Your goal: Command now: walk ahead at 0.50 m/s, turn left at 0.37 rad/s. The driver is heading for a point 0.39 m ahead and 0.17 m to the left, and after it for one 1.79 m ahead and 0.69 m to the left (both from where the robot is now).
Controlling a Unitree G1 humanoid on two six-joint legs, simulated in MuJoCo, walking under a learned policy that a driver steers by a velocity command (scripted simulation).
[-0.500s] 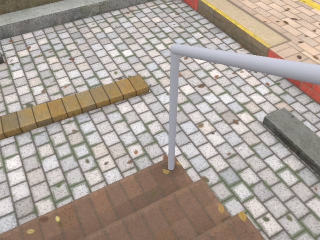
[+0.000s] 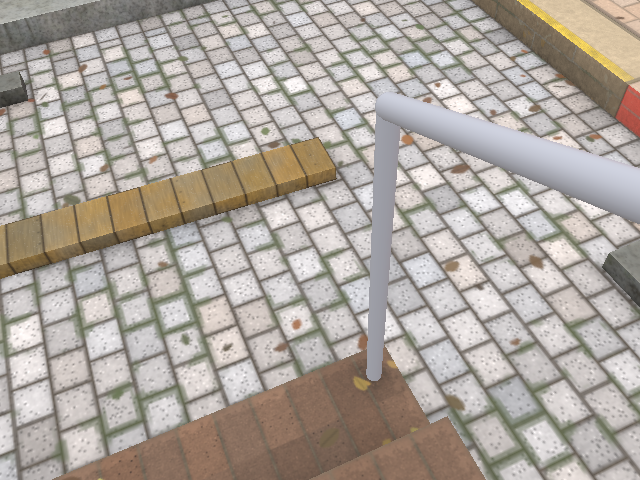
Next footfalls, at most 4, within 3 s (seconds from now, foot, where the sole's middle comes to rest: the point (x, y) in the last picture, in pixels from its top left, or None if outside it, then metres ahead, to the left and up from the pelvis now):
0.44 left None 0.35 0.28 -0.92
0.90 right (278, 451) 0.67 0.15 -1.07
1.50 left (126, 414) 0.88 0.61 -1.22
1.94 right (168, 310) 1.24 0.52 -1.22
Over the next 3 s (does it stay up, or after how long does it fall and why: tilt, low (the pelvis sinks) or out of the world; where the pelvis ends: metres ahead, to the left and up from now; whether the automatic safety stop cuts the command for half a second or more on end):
stays up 1.15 0.58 -0.44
